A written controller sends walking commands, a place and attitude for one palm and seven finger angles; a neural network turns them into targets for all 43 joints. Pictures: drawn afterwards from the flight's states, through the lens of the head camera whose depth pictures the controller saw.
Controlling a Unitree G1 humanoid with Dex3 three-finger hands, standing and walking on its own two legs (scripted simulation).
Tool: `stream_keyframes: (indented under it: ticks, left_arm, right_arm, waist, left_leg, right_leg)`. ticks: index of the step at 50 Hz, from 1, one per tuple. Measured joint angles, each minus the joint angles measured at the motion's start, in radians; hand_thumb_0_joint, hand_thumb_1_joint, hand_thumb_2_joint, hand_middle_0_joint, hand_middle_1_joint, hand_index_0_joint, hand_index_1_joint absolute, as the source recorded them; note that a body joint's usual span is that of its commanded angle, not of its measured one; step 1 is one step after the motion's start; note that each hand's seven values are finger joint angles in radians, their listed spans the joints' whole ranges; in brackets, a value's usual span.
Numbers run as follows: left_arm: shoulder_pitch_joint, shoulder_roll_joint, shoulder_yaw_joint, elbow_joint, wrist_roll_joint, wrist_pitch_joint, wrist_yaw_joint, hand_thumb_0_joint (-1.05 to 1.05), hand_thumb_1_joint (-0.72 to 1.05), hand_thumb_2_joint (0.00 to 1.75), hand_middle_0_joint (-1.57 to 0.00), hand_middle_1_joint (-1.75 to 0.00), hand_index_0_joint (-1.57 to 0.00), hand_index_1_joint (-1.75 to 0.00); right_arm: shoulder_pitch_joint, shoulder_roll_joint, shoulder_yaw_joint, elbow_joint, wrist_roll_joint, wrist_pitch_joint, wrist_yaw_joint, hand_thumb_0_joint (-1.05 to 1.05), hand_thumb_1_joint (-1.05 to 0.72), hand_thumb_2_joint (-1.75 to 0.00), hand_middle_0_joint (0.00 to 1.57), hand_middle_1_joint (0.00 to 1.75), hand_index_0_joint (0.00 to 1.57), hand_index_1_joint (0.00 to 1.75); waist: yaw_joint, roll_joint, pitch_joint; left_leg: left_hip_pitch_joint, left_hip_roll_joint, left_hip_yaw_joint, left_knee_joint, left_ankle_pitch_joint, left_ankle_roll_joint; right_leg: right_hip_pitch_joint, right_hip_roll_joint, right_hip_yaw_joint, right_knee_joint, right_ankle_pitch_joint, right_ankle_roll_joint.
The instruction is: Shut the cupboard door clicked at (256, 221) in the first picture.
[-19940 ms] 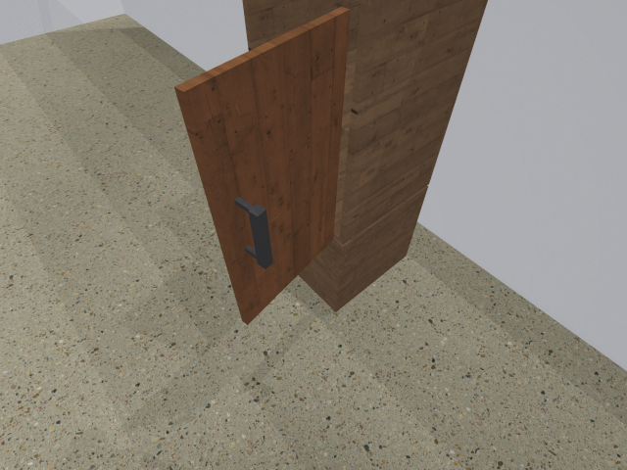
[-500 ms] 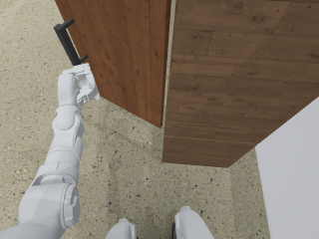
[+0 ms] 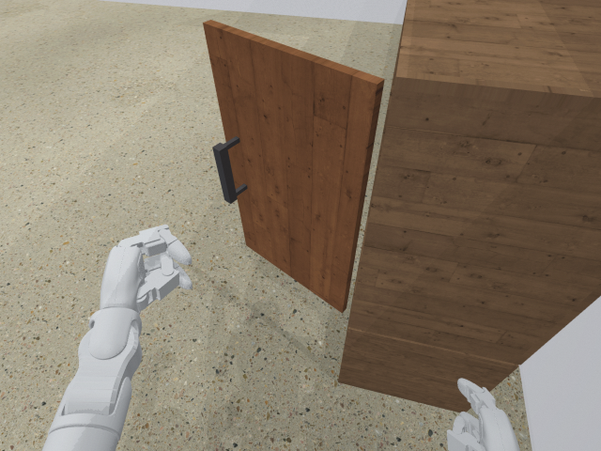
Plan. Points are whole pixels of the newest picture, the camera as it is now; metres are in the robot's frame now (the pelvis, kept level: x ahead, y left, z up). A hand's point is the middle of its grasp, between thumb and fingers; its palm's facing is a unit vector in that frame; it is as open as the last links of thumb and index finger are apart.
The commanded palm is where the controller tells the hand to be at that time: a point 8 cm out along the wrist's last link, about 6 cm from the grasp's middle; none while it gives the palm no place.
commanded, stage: draw the hand back to the body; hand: left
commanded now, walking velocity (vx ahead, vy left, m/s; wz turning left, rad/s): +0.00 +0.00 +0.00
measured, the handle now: (232, 170) +0.66 +0.19 -0.02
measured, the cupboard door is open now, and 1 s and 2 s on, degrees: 64 64 64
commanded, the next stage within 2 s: step back with the hand held close in 0.88 s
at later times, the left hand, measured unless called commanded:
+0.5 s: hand (38, 314) +0.21 +0.27 +0.16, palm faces +0.45 -0.79 -0.41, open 6.1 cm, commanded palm +0.16 +0.30 +0.19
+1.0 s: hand (31, 329) +0.19 +0.26 +0.17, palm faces +0.46 -0.79 -0.40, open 7.4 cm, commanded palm +0.14 +0.29 +0.19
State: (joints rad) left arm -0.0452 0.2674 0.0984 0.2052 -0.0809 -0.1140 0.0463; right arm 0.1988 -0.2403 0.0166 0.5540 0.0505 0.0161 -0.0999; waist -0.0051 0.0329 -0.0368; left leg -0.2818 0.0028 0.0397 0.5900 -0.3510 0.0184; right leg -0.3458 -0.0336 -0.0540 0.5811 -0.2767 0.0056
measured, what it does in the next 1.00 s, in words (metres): stands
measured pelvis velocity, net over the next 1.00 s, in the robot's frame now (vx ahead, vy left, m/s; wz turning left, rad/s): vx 0.00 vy -0.01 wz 0.00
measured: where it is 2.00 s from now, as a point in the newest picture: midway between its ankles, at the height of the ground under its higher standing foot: outside the picture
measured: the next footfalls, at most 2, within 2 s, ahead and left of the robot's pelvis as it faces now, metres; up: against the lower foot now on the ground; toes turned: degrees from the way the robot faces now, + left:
none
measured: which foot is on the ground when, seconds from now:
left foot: down 0.00-1.00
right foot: down 0.00-1.00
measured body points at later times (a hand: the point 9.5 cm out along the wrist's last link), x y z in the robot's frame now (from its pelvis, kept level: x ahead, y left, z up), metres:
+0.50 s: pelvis +0.02 +0.00 +0.01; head +0.00 -0.03 +0.46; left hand +0.18 +0.31 +0.19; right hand +0.21 -0.21 -0.08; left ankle -0.03 +0.11 -0.73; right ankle +0.01 -0.12 -0.73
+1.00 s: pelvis +0.00 -0.01 +0.01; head -0.02 -0.03 +0.46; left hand +0.16 +0.30 +0.19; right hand +0.19 -0.23 -0.07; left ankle -0.03 +0.11 -0.73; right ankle +0.01 -0.12 -0.73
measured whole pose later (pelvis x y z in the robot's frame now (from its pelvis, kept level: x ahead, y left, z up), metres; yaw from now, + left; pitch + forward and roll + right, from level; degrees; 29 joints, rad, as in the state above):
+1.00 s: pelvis +0.00 -0.01 +0.01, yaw +0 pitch -5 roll +0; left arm 0.45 0.34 0.35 -0.36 -0.06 -0.07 0.11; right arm 0.21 -0.22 0.02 0.63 0.01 -0.11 -0.08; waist 0.05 0.07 0.01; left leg -0.05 0.01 0.04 0.42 -0.28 0.01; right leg -0.12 -0.02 -0.06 0.42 -0.22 0.00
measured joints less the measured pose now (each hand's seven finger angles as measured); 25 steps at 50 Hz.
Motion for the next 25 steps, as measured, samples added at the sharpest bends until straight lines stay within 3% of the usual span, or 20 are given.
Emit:
stream_keyframes:
  ticks: [9,19,25]
  left_arm:
    - [0.174,0.014,0.031,-0.239,0.020,0.080,0.043,0.01,0.89,0.89,-0.87,-1.04,-0.87,-1.04]
    - [0.379,0.047,0.138,-0.464,0.020,0.110,0.047,0.01,0.89,0.89,-0.60,-0.74,-0.60,-0.74]
    - [0.484,0.076,0.220,-0.568,0.015,0.097,0.059,0.01,0.89,0.89,-0.44,-0.56,-0.44,-0.56]
  right_arm:
    - [-0.038,0.025,0.039,0.000,-0.022,-0.036,0.009,0.01,-0.91,-0.90,0.20,0.30,0.20,0.30]
    - [-0.007,0.031,0.036,0.029,-0.043,-0.049,0.028,0.01,-0.91,-0.90,0.20,0.30,0.20,0.30]
    - [0.018,0.018,0.016,0.056,-0.045,-0.070,0.029,0.02,-0.91,-0.90,0.20,0.30,0.20,0.30]
  waist:
    - [0.050,0.022,0.033]
    - [0.066,0.045,0.039]
    - [0.069,0.052,0.033]
  left_leg:
    - [0.167,-0.008,-0.015,-0.139,0.045,0.001]
    - [0.226,-0.006,-0.017,-0.182,0.051,0.000]
    - [0.232,-0.003,-0.015,-0.178,0.048,-0.001]
  right_leg:
    - [0.173,-0.003,-0.016,-0.136,0.037,0.006]
    - [0.234,0.001,-0.020,-0.181,0.043,0.009]
    - [0.238,0.004,-0.018,-0.179,0.041,0.008]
